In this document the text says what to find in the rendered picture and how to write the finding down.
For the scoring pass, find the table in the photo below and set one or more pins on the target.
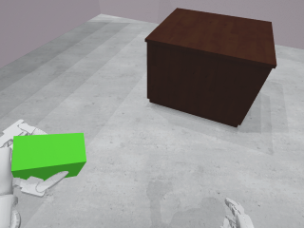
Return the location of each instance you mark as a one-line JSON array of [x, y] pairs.
[[209, 65]]

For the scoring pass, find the left robot hand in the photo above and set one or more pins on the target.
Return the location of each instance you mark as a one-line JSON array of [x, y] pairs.
[[32, 186]]

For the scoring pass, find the sponge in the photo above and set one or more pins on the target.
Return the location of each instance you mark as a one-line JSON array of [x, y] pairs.
[[42, 156]]

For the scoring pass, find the left robot forearm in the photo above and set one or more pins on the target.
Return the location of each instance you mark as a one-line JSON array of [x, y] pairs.
[[9, 216]]

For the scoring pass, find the right robot hand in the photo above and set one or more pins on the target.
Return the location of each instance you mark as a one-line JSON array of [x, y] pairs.
[[241, 220]]

